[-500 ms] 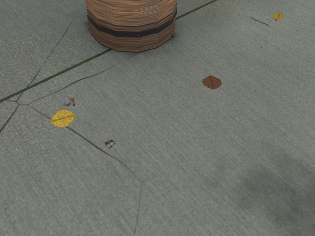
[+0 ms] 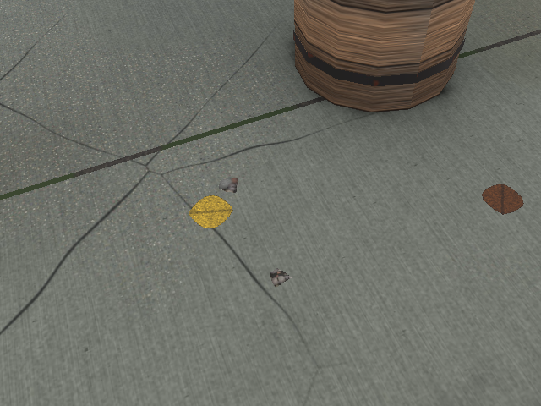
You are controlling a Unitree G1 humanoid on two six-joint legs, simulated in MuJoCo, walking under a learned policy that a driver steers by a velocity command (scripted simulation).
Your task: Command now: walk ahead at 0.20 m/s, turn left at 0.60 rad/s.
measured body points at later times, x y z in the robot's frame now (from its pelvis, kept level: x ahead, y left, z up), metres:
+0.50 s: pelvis +0.11 +0.06 +0.01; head +0.11 +0.09 +0.46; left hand +0.17 +0.34 -0.11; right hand +0.17 -0.21 -0.10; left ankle +0.00 +0.11 -0.74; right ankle +0.23 -0.07 -0.67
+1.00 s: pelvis +0.39 +0.06 +0.01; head +0.42 +0.05 +0.46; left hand +0.43 +0.34 -0.12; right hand +0.54 -0.19 -0.10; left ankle +0.47 +0.23 -0.66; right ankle +0.38 +0.01 -0.74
